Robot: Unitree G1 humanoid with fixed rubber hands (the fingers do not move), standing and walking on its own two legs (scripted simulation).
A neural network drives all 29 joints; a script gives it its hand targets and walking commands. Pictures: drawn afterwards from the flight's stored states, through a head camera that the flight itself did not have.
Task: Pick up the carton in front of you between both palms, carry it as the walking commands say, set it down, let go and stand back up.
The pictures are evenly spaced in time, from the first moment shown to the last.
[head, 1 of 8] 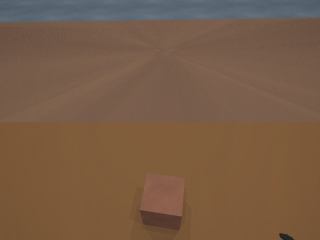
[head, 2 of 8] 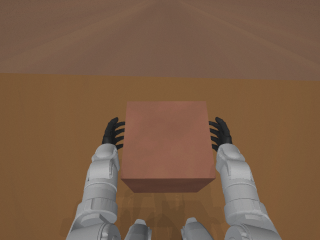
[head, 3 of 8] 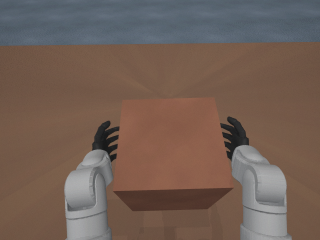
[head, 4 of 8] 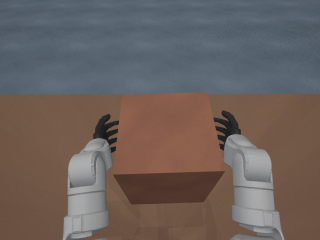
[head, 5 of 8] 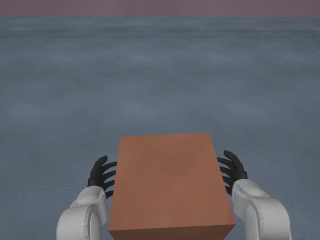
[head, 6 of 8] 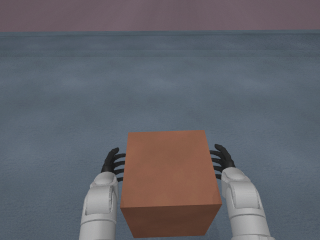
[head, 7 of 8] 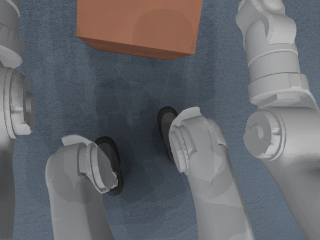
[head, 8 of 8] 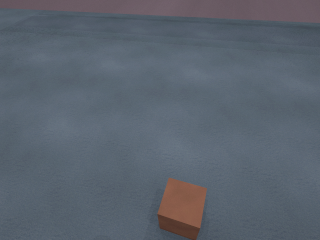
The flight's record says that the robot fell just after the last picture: no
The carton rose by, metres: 0.69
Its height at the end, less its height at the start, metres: -0.24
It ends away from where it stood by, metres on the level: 5.55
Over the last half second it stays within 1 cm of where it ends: yes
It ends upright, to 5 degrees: yes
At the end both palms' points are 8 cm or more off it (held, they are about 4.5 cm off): yes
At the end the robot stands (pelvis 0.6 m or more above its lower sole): yes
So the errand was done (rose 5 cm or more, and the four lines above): yes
